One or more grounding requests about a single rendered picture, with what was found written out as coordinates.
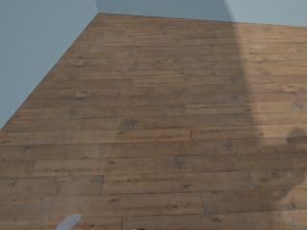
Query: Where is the left robot hand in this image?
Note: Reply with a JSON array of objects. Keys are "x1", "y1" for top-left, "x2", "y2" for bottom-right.
[{"x1": 56, "y1": 214, "x2": 82, "y2": 230}]

